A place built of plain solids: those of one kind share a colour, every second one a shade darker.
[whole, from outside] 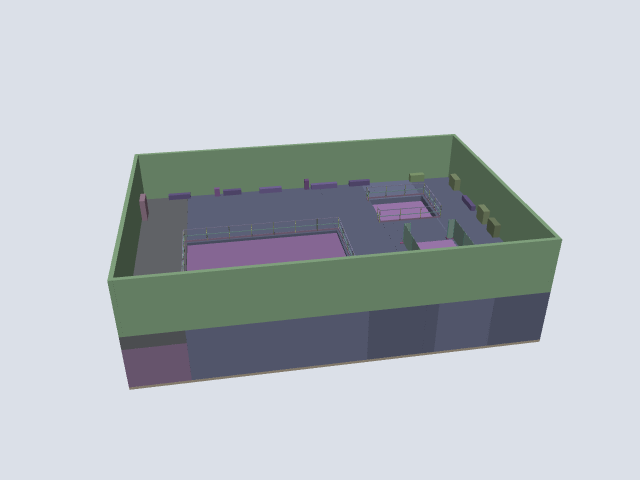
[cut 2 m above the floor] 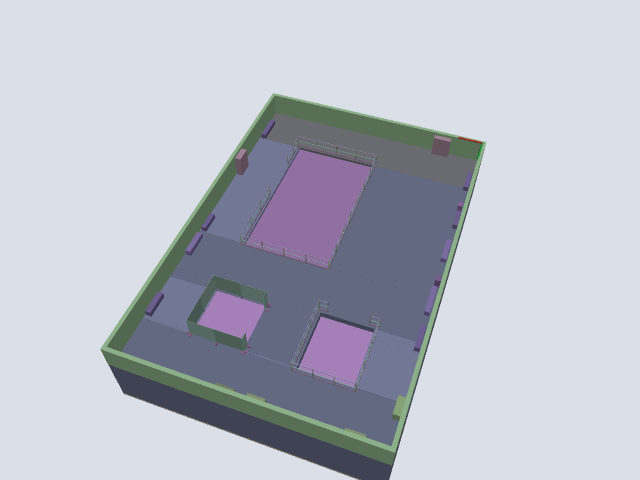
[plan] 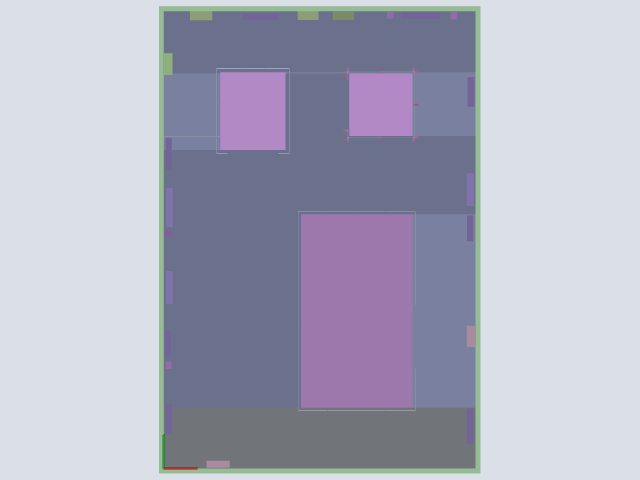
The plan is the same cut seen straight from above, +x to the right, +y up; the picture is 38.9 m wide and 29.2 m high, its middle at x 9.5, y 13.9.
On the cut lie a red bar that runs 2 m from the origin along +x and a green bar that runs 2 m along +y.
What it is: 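A town's swimming bath, shut for a repair, its basins drained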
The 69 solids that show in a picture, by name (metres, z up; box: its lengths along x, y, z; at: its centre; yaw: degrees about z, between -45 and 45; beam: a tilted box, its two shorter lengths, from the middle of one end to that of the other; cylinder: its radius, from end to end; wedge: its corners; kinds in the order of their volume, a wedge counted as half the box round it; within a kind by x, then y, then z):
{
 "surround_1": {"box": [3.74, 0.84, 4.1], "at": [1.57, 19.8, -2.05]},
 "surround_2": {"box": [3.74, 3.81, 4.1], "at": [1.57, 22.12, -2.05]},
 "surround_3": {"box": [3.74, 0.08, 4.1], "at": [1.57, 24.07, -2.05]},
 "surround_4": {"box": [8.64, 11.77, 4.1], "at": [4.02, 9.58, -2.05]},
 "surround_5": {"box": [3.87, 3.81, 4.1], "at": [9.34, 22.12, -2.05]},
 "surround_6": {"box": [19.57, 3.91, 4.1], "at": [9.48, 17.42, -2.05]},
 "surround_7": {"box": [19.57, 4.01, 4.1], "at": [9.48, 26.11, -2.05]},
 "surround_8": {"box": [11.86, 0.84, 4.1], "at": [13.34, 19.8, -2.05]},
 "surround_9": {"box": [11.86, 0.08, 4.1], "at": [13.34, 24.07, -2.05]},
 "surround_10": {"box": [4.13, 11.77, 4.1], "at": [17.2, 9.58, -2.05]},
 "surround_11": {"box": [4.13, 3.81, 4.1], "at": [17.2, 22.12, -2.05]},
 "floor_1": {"box": [3.97, 4.73, 3.6], "at": [5.42, 21.74, -2.3]},
 "floor_2": {"box": [6.79, 11.77, 3.89], "at": [11.74, 9.58, -2.16]},
 "floor_3": {"box": [3.86, 3.81, 4.1], "at": [13.2, 22.12, -2.05]},
 "surround_under_1": {"box": [19.57, 4.0, 3.1], "at": [9.48, 1.7, -2.55]},
 "wall_1": {"box": [0.3, 27.82, 4.15], "at": [-0.15, 13.91, 2.08]},
 "wall_2": {"box": [19.57, 0.3, 4.15], "at": [9.48, -0.15, 2.08]},
 "wall_3": {"box": [19.57, 0.3, 4.15], "at": [9.48, 27.97, 2.08]},
 "wall_4": {"box": [0.3, 27.82, 4.15], "at": [19.12, 13.91, 2.08]},
 "footing_1": {"box": [19.57, 28.42, 0.2], "at": [9.48, 13.91, -4.2]},
 "bench_1": {"box": [0.37, 1.6, 0.45], "at": [0.25, 7.6, 0.23]},
 "bench_2": {"box": [0.38, 1.9, 0.45], "at": [0.29, 19.15, 0.23]},
 "bench_3": {"box": [0.41, 1.88, 0.43], "at": [0.3, 3.02, 0.22]},
 "bench_4": {"box": [0.42, 1.98, 0.43], "at": [0.34, 11.0, 0.21]},
 "bench_5": {"box": [0.4, 2.38, 0.45], "at": [0.34, 15.87, 0.23]},
 "bench_6": {"box": [2.19, 0.38, 0.45], "at": [5.89, 27.48, 0.23]},
 "bench_7": {"box": [2.39, 0.4, 0.43], "at": [15.63, 27.57, 0.21]},
 "bench_8": {"box": [0.41, 2.18, 0.43], "at": [18.63, 2.56, 0.22]},
 "bench_9": {"box": [0.38, 1.58, 0.42], "at": [18.63, 14.61, 0.21]},
 "bench_10": {"box": [0.44, 2.0, 0.44], "at": [18.64, 16.96, 0.22]},
 "bench_11": {"box": [0.44, 1.81, 0.45], "at": [18.69, 22.9, 0.23]},
 "reel_1": {"box": [1.36, 0.55, 1.06], "at": [2.27, 27.54, 0.53]},
 "reel_2": {"box": [1.26, 0.53, 1.18], "at": [8.78, 27.55, 0.59]},
 "reel_3": {"box": [1.32, 0.5, 1.08], "at": [10.93, 27.53, 0.54]},
 "cupboard_1": {"box": [1.42, 0.43, 1.78], "at": [3.31, 0.26, 0.89]},
 "cupboard_2": {"box": [0.5, 1.3, 1.82], "at": [18.68, 8.04, 0.91]},
 "blocks_1": {"box": [0.52, 1.33, 0.68], "at": [0.28, 24.6, 0.34]},
 "guard_panel_1": {"box": [0.02, 0.45, 1.64], "at": [11.17, 23.89, 0.9]},
 "guard_panel_2": {"box": [2.0, 0.02, 1.64], "at": [12.19, 20.12, 0.9]},
 "guard_panel_3": {"box": [2.0, 0.02, 1.64], "at": [12.19, 24.13, 0.9]},
 "guard_panel_4": {"box": [2.0, 0.02, 1.64], "at": [14.22, 20.12, 0.9]},
 "guard_panel_5": {"box": [2.0, 0.02, 1.64], "at": [14.22, 24.13, 0.9]},
 "guard_panel_6": {"box": [0.02, 1.97, 1.64], "at": [15.24, 21.12, 0.9]},
 "guard_panel_7": {"box": [0.02, 1.97, 1.64], "at": [15.24, 23.12, 0.9]},
 "drum_1": {"box": [0.43, 0.39, 0.88], "at": [0.23, 14.29, 0.44]},
 "drum_2": {"box": [0.35, 0.46, 0.72], "at": [0.3, 6.28, 0.36]},
 "drum_3": {"box": [0.4, 0.45, 0.59], "at": [17.64, 27.54, 0.3]},
 "guard_toe_1": {"box": [0.03, 5.22, 0.15], "at": [3.21, 21.74, 0.07]},
 "guard_toe_2": {"box": [4.46, 0.03, 0.15], "at": [5.42, 24.33, 0.07]},
 "guard_toe_3": {"box": [0.03, 5.22, 0.15], "at": [7.63, 21.74, 0.07]},
 "guard_toe_4": {"box": [0.03, 12.14, 0.15], "at": [8.18, 9.58, 0.07]},
 "guard_toe_5": {"box": [7.16, 0.03, 0.15], "at": [11.74, 3.53, 0.07]},
 "guard_toe_6": {"box": [7.16, 0.03, 0.15], "at": [11.74, 15.63, 0.07]},
 "guard_toe_7": {"box": [0.03, 5.68, 0.15], "at": [15.3, 12.81, 0.07]},
 "guard_rail_top_1": {"box": [0.048, 5.22, 0.048], "at": [3.21, 21.74, 1.1]},
 "guard_rail_top_2": {"box": [4.46, 0.048, 0.048], "at": [5.42, 24.33, 1.1]},
 "guard_rail_top_3": {"box": [0.048, 5.22, 0.048], "at": [7.63, 21.74, 1.1]},
 "guard_rail_top_4": {"box": [0.048, 12.14, 0.048], "at": [8.18, 9.58, 1.08]},
 "guard_rail_top_5": {"box": [7.16, 0.048, 0.048], "at": [11.74, 3.53, 1.08]},
 "guard_rail_top_6": {"box": [7.16, 0.048, 0.048], "at": [11.74, 15.63, 1.08]},
 "guard_rail_top_7": {"box": [0.048, 2.59, 0.048], "at": [15.3, 4.81, 1.08]},
 "guard_rail_top_8": {"box": [0.048, 5.68, 0.048], "at": [15.3, 12.81, 1.08]},
 "guard_rail_mid_1": {"box": [0.048, 5.22, 0.048], "at": [3.21, 21.74, 0.56]},
 "guard_rail_mid_2": {"box": [4.46, 0.048, 0.048], "at": [5.42, 24.33, 0.56]},
 "guard_rail_mid_3": {"box": [0.048, 5.22, 0.048], "at": [7.63, 21.74, 0.56]},
 "guard_rail_mid_4": {"box": [0.048, 12.14, 0.048], "at": [8.18, 9.58, 0.55]},
 "guard_rail_mid_5": {"box": [7.16, 0.048, 0.048], "at": [11.74, 3.53, 0.55]},
 "guard_rail_mid_6": {"box": [7.16, 0.048, 0.048], "at": [11.74, 15.63, 0.55]},
 "guard_rail_mid_7": {"box": [0.048, 5.68, 0.048], "at": [15.3, 12.81, 0.55]}
}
